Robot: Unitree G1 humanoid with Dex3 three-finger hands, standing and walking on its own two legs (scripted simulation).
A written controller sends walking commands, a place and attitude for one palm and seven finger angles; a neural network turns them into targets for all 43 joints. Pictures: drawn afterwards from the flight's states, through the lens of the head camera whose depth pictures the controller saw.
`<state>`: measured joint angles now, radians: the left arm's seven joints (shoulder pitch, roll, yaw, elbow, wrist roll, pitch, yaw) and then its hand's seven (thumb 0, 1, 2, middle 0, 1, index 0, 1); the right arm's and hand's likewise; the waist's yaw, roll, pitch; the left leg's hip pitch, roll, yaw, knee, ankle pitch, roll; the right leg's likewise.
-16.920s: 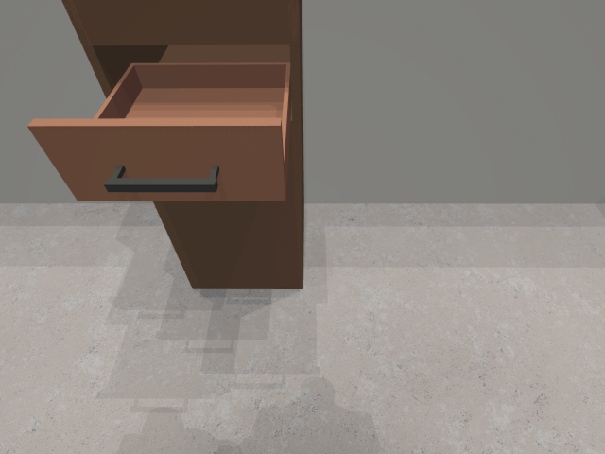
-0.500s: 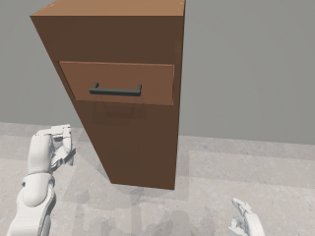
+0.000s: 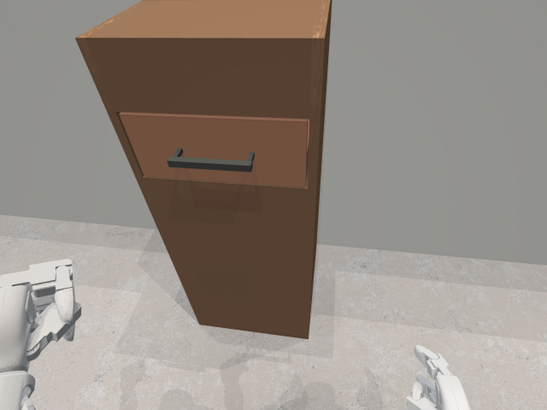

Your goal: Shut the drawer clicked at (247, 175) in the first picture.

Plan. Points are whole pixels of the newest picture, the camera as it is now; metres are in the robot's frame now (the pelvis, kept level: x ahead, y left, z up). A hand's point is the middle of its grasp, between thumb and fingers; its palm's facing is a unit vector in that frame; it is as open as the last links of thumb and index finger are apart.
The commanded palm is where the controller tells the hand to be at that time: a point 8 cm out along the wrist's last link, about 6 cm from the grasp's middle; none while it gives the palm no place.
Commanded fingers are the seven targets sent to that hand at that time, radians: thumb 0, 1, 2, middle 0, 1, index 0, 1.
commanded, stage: draw the hand back to the body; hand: left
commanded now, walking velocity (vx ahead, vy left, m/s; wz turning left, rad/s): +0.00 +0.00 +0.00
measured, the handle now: (212, 159) +0.56 +0.21 +0.08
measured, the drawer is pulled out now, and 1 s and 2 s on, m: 0.00 0.00 0.00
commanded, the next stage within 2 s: step back with the hand held close in 0.04 s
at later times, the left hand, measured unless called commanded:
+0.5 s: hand (83, 311) +0.18 +0.25 +0.14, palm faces +0.27 -0.83 -0.49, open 3.2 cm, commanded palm +0.12 +0.29 +0.17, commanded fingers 0.00 0.90 0.90 -1.40 -1.60 -1.40 -1.60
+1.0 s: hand (12, 368) +0.11 +0.27 +0.16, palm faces +0.37 -0.79 -0.49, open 3.2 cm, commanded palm +0.04 +0.31 +0.17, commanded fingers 0.00 0.90 0.90 -1.40 -1.60 -1.40 -1.60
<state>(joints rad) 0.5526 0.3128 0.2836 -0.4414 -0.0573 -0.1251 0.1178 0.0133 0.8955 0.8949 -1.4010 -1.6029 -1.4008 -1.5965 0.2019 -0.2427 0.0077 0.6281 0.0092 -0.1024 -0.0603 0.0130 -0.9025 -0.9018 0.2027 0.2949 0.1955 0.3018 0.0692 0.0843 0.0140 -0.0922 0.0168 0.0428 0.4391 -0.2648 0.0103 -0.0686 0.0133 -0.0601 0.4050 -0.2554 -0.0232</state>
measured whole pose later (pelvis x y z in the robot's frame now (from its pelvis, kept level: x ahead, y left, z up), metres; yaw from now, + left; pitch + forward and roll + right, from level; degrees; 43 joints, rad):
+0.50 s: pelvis -0.02 +0.02 +0.00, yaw -2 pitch +0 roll +0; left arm 0.63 0.38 0.32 -0.52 -0.04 -0.16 0.11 0.01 0.89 0.89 -1.40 -1.60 -1.40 -1.60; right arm 0.19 -0.24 -0.02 0.55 0.01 0.01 -0.06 0.01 -0.90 -0.90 0.20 0.30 0.20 0.30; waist 0.00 0.03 0.03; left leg -0.24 0.00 0.08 0.47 -0.24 0.03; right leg -0.24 0.00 -0.03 0.45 -0.23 0.00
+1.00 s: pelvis -0.08 +0.02 -0.01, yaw +2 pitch +1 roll -2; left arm 0.61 0.41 0.39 -0.58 0.00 -0.25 0.15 0.01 0.89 0.89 -1.40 -1.60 -1.40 -1.60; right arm 0.24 -0.21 0.00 0.55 0.00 -0.08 -0.07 0.01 -0.90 -0.90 0.21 0.30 0.20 0.30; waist -0.02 0.00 0.03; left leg -0.40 -0.01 0.02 0.57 -0.18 0.06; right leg -0.34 0.03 0.01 0.55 -0.21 0.01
